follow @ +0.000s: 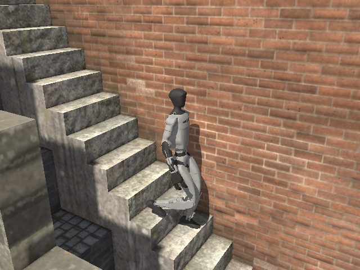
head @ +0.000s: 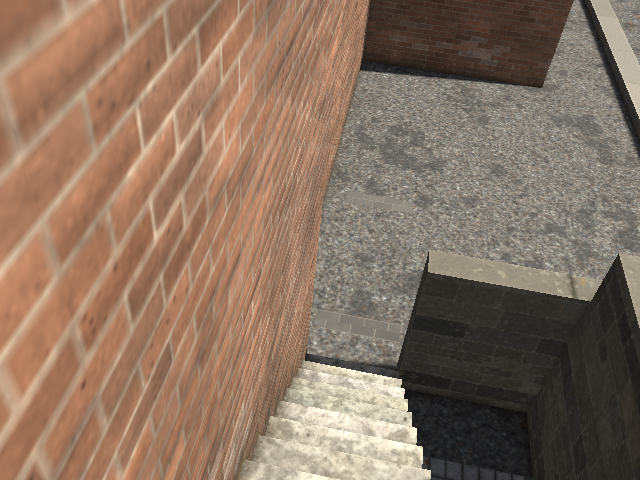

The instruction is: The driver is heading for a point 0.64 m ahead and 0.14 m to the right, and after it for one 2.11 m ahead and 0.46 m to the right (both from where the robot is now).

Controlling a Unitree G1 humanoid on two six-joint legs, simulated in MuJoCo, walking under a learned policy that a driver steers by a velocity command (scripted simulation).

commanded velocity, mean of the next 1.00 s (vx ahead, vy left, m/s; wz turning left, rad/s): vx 0.46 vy -0.10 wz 0.00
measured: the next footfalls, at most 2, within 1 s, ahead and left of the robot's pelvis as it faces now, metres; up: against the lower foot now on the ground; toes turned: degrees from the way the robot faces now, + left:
right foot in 0.42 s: +0.23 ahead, -0.22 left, -0.22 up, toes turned +2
left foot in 0.88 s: +0.50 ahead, +0.01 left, -0.43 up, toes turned +3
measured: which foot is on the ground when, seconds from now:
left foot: down 0.00-0.42, up 0.44-0.86, down 0.88-1.00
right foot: up 0.00-0.40, down 0.42-0.88, up 0.90-1.00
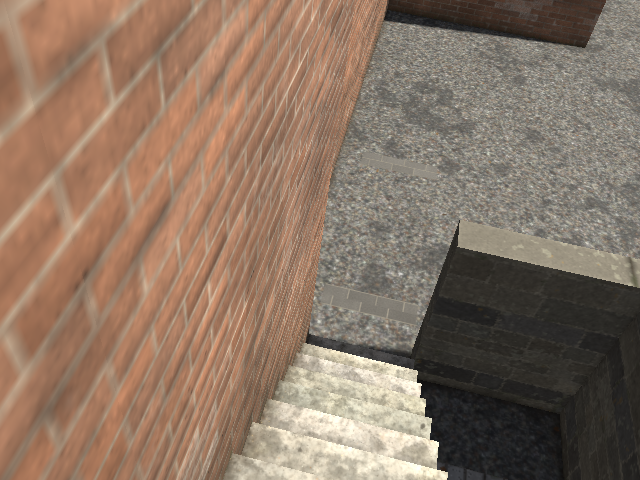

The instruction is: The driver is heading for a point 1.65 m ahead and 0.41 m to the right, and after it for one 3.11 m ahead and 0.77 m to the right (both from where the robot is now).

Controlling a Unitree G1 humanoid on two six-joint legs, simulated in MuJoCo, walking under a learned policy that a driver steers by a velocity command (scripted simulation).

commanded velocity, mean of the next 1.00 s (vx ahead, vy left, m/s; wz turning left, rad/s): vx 0.07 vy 0.00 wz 0.00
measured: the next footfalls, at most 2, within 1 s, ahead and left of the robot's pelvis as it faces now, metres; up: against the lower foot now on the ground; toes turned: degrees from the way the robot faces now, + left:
right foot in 0.20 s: +0.12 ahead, -0.25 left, -0.02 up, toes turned +0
right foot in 0.56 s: +0.22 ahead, -0.20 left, -0.22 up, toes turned -3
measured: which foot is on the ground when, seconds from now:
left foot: down 0.00-1.00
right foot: up 0.00-0.18, down 0.20-0.32, up 0.34-0.54, down 0.56-1.00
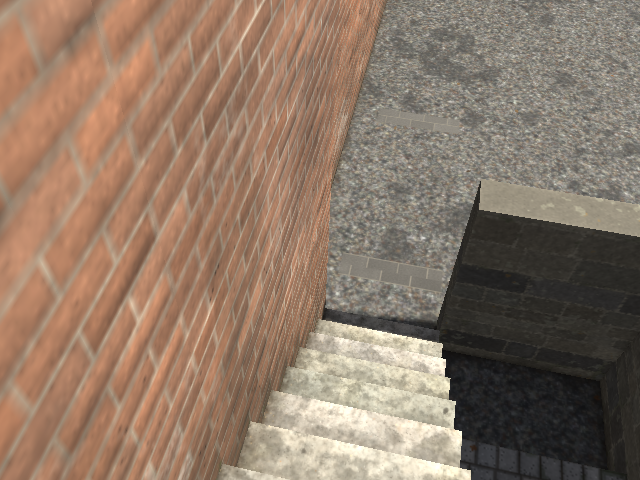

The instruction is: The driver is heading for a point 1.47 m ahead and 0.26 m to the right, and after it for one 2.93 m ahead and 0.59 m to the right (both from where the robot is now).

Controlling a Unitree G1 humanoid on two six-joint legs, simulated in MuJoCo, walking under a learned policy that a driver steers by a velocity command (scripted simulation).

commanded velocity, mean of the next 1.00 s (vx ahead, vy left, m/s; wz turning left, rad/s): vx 0.38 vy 0.00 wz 0.00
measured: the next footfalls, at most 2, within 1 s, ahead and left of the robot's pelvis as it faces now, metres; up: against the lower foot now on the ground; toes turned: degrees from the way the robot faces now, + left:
left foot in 0.26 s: -0.08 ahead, +0.16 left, +0.23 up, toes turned +4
left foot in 0.72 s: +0.02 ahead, +0.15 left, +0.18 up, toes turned +7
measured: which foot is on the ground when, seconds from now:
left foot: down 0.00-0.18, up 0.20-0.24, down 0.26-0.52, up 0.54-0.70, down 0.72-0.92, up 0.94-1.00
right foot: down 0.00-1.00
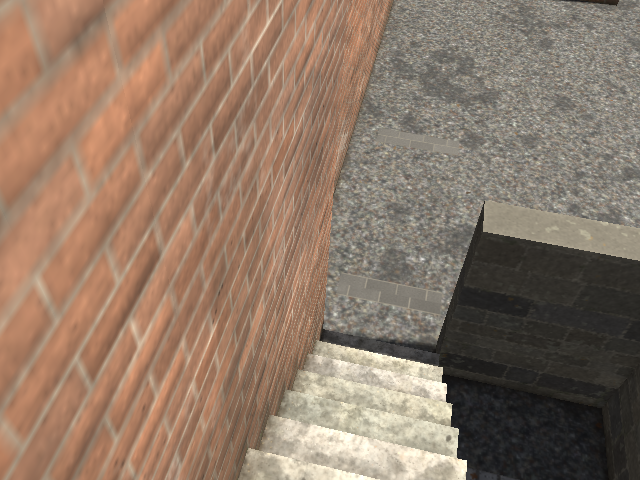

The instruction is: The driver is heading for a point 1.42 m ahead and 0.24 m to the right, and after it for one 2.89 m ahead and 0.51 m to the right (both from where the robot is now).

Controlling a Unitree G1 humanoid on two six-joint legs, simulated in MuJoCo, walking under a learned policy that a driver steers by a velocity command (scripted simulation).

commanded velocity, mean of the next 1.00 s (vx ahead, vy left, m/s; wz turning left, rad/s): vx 0.33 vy -0.03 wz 0.00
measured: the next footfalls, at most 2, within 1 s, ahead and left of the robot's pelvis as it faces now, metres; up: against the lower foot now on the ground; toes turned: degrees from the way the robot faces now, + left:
left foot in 0.08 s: +0.08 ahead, +0.13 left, +0.00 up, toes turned +3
right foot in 0.50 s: +0.25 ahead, -0.21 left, -0.22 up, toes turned +4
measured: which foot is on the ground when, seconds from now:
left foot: up 0.00-0.06, down 0.08-0.50, up 0.52-1.00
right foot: down 0.00-0.08, up 0.10-0.48, down 0.50-1.00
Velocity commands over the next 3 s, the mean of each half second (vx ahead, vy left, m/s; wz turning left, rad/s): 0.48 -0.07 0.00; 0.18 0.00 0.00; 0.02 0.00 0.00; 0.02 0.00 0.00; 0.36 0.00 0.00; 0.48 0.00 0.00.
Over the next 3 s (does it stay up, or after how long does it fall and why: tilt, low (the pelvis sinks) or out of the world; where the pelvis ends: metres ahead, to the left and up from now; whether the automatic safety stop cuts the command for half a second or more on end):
stays up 0.78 -0.13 -0.76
